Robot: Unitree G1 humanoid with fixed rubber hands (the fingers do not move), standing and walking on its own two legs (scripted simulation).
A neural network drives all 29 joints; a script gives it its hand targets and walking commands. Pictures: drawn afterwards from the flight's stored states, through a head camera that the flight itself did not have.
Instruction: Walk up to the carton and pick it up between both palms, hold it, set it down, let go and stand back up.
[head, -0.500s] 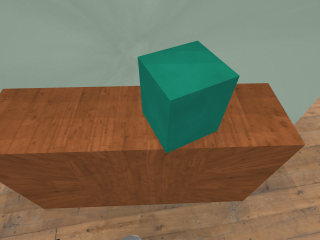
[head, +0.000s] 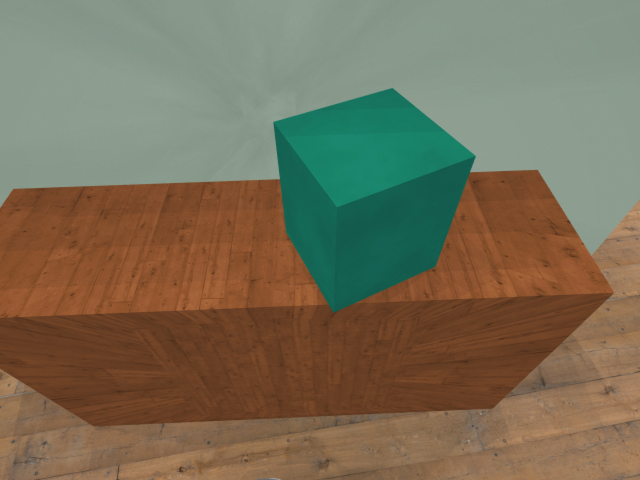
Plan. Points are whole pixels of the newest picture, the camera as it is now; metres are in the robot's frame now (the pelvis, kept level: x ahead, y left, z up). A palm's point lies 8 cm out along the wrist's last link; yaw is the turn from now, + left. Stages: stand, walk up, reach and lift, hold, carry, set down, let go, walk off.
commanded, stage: walk up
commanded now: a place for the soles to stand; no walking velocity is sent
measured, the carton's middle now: (362, 201) +0.53 -0.06 +0.02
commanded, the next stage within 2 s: none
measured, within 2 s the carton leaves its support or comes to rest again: neither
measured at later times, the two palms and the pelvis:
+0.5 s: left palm out of the picture +0.08 +0.30 -0.11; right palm out of the picture +0.07 -0.30 -0.12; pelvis +0.00 +0.00 +0.00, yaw +0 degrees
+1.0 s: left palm out of the picture +0.07 +0.31 -0.11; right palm out of the picture +0.06 -0.30 -0.12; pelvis -0.01 +0.00 +0.00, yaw +0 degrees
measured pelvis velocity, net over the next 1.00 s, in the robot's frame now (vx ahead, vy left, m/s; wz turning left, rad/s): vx -0.01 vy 0.00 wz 0.00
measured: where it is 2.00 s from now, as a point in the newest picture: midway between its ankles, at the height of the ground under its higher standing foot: outside the picture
